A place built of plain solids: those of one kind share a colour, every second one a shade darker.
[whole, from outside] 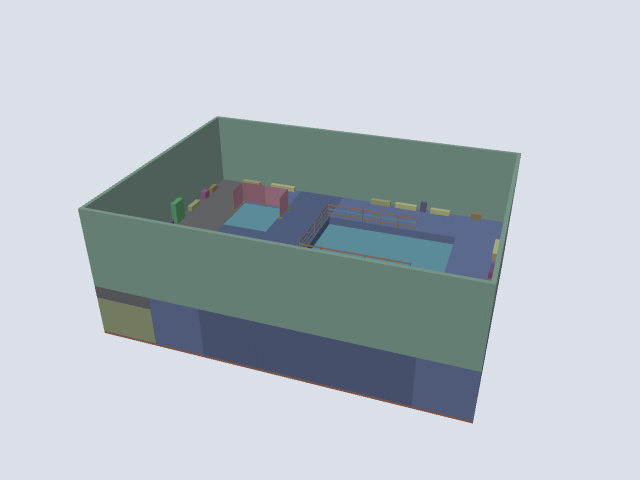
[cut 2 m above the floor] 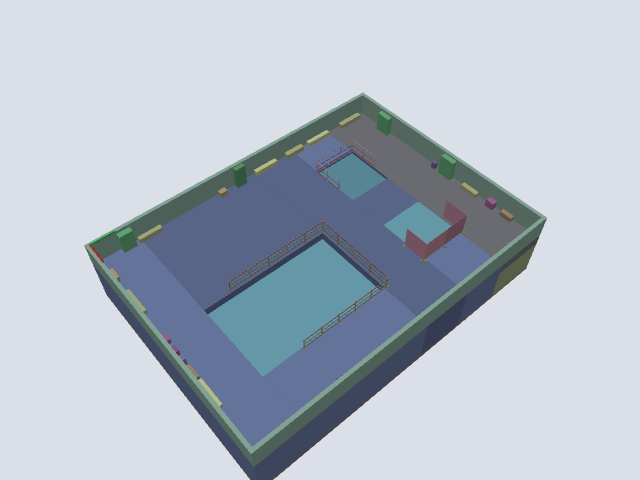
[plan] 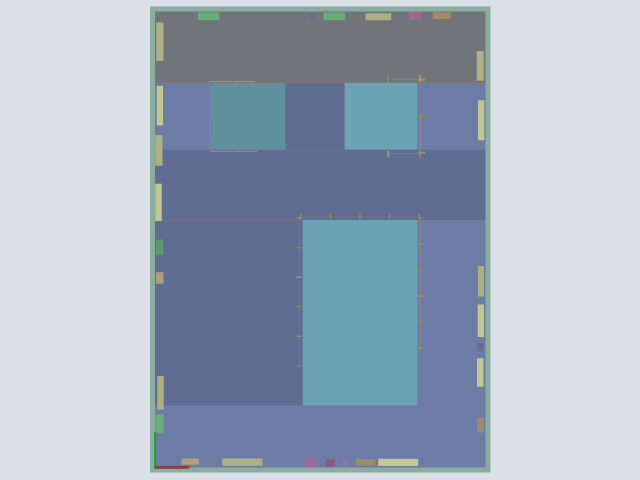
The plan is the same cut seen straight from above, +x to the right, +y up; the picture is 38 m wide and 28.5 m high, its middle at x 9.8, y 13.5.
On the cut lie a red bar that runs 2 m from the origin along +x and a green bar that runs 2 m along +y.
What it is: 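A town's swimming bath, shut for a repair, its basins drained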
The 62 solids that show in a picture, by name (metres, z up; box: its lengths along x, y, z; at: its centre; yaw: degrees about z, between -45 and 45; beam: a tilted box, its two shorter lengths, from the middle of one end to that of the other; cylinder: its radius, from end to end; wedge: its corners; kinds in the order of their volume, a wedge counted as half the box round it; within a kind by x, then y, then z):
{
 "surround_1": {"box": [3.62, 3.96, 4.1], "at": [1.51, 20.85, -2.05]},
 "surround_2": {"box": [9.08, 11.01, 4.1], "at": [4.24, 9.18, -2.05]},
 "surround_3": {"box": [11.56, 0.005, 4.1], "at": [5.48, 22.83, -2.05]},
 "surround_4": {"box": [3.53, 3.96, 4.1], "at": [9.5, 20.85, -2.05]},
 "surround_5": {"box": [20.23, 3.97, 4.1], "at": [9.81, 1.69, -2.05]},
 "surround_6": {"box": [20.23, 4.18, 4.1], "at": [9.81, 16.77, -2.05]},
 "surround_7": {"box": [4.36, 11.01, 4.1], "at": [17.75, 9.18, -2.05]},
 "surround_8": {"box": [4.36, 3.96, 4.1], "at": [17.75, 20.85, -2.05]},
 "surround_under_1": {"box": [20.23, 4.53, 3.1], "at": [9.81, 25.1, -2.55]},
 "floor_1": {"box": [4.41, 3.96, 3.86], "at": [5.53, 20.85, -2.17]},
 "floor_2": {"wedge": [[8.78, 3.67, -4.1], [8.78, 3.67, -0.68], [8.78, 14.68, -4.1], [8.78, 14.68, -0.71], [15.57, 3.67, -4.1], [15.57, 3.67, -0.68], [15.57, 14.68, -4.1], [15.57, 14.68, -0.71]]},
 "floor_3": {"box": [4.3, 3.97, 4.1], "at": [13.41, 20.85, -2.05]},
 "wall_1": {"box": [0.3, 27.07, 6.32], "at": [-0.15, 13.53, 3.16]},
 "wall_2": {"box": [20.23, 0.3, 6.32], "at": [9.81, -0.15, 3.16]},
 "wall_3": {"box": [20.23, 0.3, 6.32], "at": [9.81, 27.22, 3.16]},
 "wall_4": {"box": [0.3, 27.07, 6.32], "at": [19.77, 13.53, 3.16]},
 "footing_1": {"box": [20.23, 27.67, 0.2], "at": [9.81, 13.53, -4.2]},
 "bench_1": {"box": [0.39, 2.21, 0.46], "at": [0.2, 15.73, 0.23]},
 "bench_2": {"box": [0.45, 1.82, 0.44], "at": [0.23, 18.82, 0.22]},
 "bench_3": {"box": [0.39, 2.36, 0.46], "at": [0.29, 21.48, 0.23]},
 "bench_4": {"box": [0.44, 2.3, 0.44], "at": [0.3, 25.27, 0.22]},
 "bench_5": {"box": [0.39, 2.0, 0.45], "at": [0.33, 4.42, 0.23]},
 "bench_6": {"box": [2.39, 0.42, 0.44], "at": [5.19, 0.31, 0.22]},
 "bench_7": {"box": [1.54, 0.43, 0.42], "at": [13.27, 26.76, 0.21]},
 "bench_8": {"box": [2.38, 0.43, 0.43], "at": [14.44, 0.3, 0.22]},
 "bench_9": {"box": [0.41, 1.76, 0.42], "at": [19.31, 23.84, 0.21]},
 "bench_10": {"box": [0.39, 1.7, 0.42], "at": [19.32, 5.63, 0.21]},
 "bench_11": {"box": [0.38, 1.93, 0.43], "at": [19.35, 8.71, 0.21]},
 "bench_12": {"box": [0.36, 1.81, 0.45], "at": [19.36, 11.05, 0.22]},
 "bench_13": {"box": [0.38, 2.37, 0.45], "at": [19.36, 20.61, 0.22]},
 "cupboard_1": {"box": [0.5, 1.11, 1.76], "at": [0.28, 2.59, 0.88]},
 "cupboard_2": {"box": [0.43, 0.93, 1.97], "at": [0.28, 13.05, 0.98]},
 "cupboard_3": {"box": [1.27, 0.47, 1.8], "at": [3.19, 26.78, 0.9]},
 "cupboard_4": {"box": [1.29, 0.48, 1.88], "at": [10.65, 26.78, 0.94]},
 "crates_1": {"box": [0.46, 0.68, 0.45], "at": [0.29, 11.24, 0.22]},
 "crates_2": {"box": [1.05, 0.37, 0.47], "at": [2.1, 0.34, 0.23]},
 "crates_3": {"box": [1.18, 0.38, 0.52], "at": [12.5, 0.29, 0.26]},
 "crates_4": {"box": [1.06, 0.41, 0.43], "at": [17.03, 26.82, 0.21]},
 "crates_5": {"box": [0.39, 0.86, 0.57], "at": [19.35, 2.52, 0.29]},
 "blocks_1": {"box": [0.59, 0.55, 0.48], "at": [9.21, 0.28, 0.24]},
 "blocks_2": {"box": [0.56, 0.45, 0.57], "at": [10.41, 0.27, 0.28]},
 "blocks_3": {"box": [0.73, 0.5, 0.67], "at": [15.43, 26.81, 0.33]},
 "drum_1": {"box": [0.37, 0.35, 0.6], "at": [9.36, 26.75, 0.3]},
 "drum_2": {"box": [0.43, 0.45, 0.78], "at": [11.39, 0.23, 0.39]},
 "drum_3": {"box": [0.37, 0.5, 0.9], "at": [19.32, 7.14, 0.45]},
 "guard_panel_1": {"box": [1.95, 0.02, 1.88], "at": [14.79, 23.05, 1.02]},
 "guard_panel_2": {"box": [1.93, 0.02, 1.88], "at": [14.8, 18.65, 1.02]},
 "guard_panel_3": {"box": [0.02, 2.17, 1.88], "at": [15.78, 19.75, 1.02]},
 "guard_panel_4": {"box": [0.02, 2.17, 1.88], "at": [15.78, 21.95, 1.02]},
 "guard_plank_low_1": {"box": [0.025, 8.84, 0.14], "at": [8.59, 10.42, 0.22]},
 "guard_plank_low_2": {"box": [7.11, 0.025, 0.14], "at": [12.17, 14.87, 0.22]},
 "guard_plank_low_3": {"box": [0.025, 7.8, 0.14], "at": [15.75, 10.94, 0.22]},
 "guard_plank_mid_1": {"box": [0.025, 8.84, 0.14], "at": [8.59, 10.42, 0.65]},
 "guard_plank_mid_2": {"box": [7.11, 0.025, 0.14], "at": [12.17, 14.87, 0.65]},
 "guard_plank_mid_3": {"box": [0.025, 7.8, 0.14], "at": [15.75, 10.94, 0.65]},
 "guard_plank_top_1": {"box": [0.025, 8.84, 0.14], "at": [8.59, 10.42, 1.07]},
 "guard_plank_top_2": {"box": [7.11, 0.025, 0.14], "at": [12.17, 14.87, 1.07]},
 "guard_plank_top_3": {"box": [0.025, 7.8, 0.14], "at": [15.75, 10.94, 1.07]},
 "guard_rail_top_1": {"box": [0.048, 4.19, 0.048], "at": [3.23, 20.85, 1.14]},
 "guard_rail_top_2": {"box": [2.77, 0.048, 0.048], "at": [4.6, 22.92, 1.14]},
 "guard_rail_top_3": {"box": [2.91, 0.048, 0.048], "at": [4.66, 18.77, 1.14]},
 "guard_toe_1": {"box": [0.03, 4.19, 0.15], "at": [3.23, 20.85, 0.07]}
}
